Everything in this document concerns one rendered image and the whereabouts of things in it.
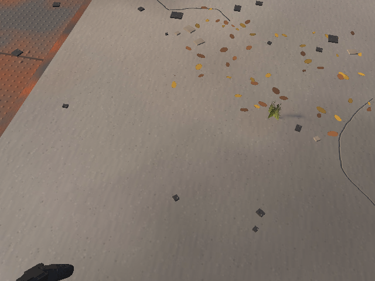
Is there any left robot hand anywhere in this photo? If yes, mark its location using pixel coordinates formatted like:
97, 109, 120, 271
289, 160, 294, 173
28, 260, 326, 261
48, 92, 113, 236
16, 263, 74, 281

